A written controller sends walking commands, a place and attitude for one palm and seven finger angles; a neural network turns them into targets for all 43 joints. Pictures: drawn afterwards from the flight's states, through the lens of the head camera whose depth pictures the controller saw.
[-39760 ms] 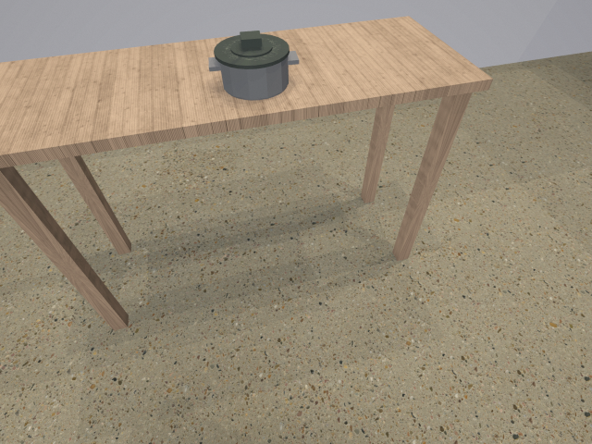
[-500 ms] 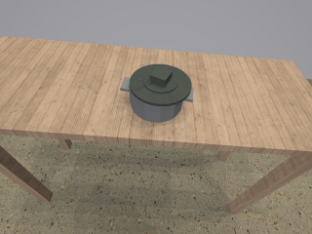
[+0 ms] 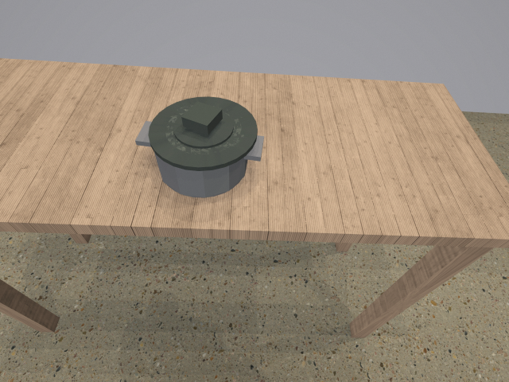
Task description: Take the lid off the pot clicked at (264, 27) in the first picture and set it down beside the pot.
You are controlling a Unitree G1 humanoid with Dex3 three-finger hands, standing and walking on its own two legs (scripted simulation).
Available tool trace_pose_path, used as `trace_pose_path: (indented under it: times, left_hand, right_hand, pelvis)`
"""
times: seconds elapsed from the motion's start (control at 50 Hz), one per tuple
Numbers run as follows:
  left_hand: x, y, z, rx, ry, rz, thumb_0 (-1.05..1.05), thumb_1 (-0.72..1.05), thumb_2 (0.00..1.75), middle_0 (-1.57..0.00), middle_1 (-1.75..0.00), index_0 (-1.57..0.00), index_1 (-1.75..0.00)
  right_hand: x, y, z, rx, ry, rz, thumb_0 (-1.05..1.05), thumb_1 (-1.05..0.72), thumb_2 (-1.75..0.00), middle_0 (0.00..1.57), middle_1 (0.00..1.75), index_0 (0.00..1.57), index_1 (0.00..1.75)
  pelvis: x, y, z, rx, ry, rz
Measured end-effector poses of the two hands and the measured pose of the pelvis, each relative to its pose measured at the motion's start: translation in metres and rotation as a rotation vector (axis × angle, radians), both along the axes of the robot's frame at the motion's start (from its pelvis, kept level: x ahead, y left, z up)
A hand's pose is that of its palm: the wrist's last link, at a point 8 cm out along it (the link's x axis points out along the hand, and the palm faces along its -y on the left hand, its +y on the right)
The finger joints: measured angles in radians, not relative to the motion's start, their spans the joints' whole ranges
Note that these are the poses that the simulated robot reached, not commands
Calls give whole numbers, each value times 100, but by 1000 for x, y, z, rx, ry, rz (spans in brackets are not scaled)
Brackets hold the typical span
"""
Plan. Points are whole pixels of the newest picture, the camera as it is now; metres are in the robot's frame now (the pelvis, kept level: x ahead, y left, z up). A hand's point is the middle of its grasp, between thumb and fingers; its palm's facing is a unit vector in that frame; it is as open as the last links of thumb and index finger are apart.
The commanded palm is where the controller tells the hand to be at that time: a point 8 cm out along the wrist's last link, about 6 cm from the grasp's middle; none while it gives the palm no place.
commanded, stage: come to a stop and stand still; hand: left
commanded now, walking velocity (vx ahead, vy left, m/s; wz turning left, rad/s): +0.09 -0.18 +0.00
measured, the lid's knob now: (202, 117) +0.47 +0.11 +0.15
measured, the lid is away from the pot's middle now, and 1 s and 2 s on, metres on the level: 0.01 0.01 0.01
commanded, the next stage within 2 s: look again from close up in 1.40 s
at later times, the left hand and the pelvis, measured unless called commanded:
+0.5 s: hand out of the picture +0.10 +0.17 -0.16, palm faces +0.07 -0.96 -0.28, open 7.4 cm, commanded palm none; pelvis +0.05 -0.04 +0.00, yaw +0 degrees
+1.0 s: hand out of the picture +0.05 +0.19 -0.19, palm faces +0.04 -0.99 -0.15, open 7.4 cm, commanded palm none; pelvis +0.02 +0.01 +0.00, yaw +0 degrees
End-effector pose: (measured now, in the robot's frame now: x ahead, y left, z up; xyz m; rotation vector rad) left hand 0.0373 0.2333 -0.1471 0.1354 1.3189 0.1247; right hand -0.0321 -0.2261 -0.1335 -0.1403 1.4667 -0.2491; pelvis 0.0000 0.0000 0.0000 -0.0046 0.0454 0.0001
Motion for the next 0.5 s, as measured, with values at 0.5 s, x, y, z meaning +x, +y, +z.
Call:
trace_pose_path:
  times: [0.5]
  left_hand:
    - [51, -15, 17, 119, -17, 49, 1, 91, 90, -20, -30, -20, -30]
  right_hand:
    - [174, -16, -6, 70, -265, 132, 0, -91, -90, 21, 30, 20, 30]
  pelvis:
    - [47, -36, 2, 13, -26, 3]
